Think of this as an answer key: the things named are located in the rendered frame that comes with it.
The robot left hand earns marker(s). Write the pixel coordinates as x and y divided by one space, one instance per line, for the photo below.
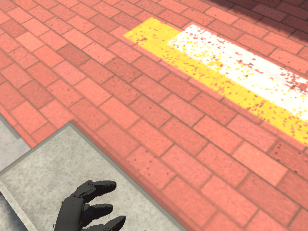
76 214

